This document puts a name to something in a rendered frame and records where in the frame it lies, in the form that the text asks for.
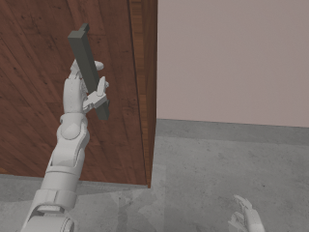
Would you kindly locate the left robot upper arm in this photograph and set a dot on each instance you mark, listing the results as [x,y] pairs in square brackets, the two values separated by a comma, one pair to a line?
[49,224]

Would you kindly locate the robot right hand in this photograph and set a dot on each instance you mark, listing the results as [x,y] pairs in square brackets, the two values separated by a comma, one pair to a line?
[250,221]

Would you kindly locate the handle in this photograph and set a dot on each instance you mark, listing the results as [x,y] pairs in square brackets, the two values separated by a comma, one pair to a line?
[84,58]

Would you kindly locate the robot left forearm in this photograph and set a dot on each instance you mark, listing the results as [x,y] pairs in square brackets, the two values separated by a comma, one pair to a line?
[58,189]

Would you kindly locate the robot left hand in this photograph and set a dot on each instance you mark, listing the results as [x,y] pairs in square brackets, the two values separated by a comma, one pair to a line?
[75,91]

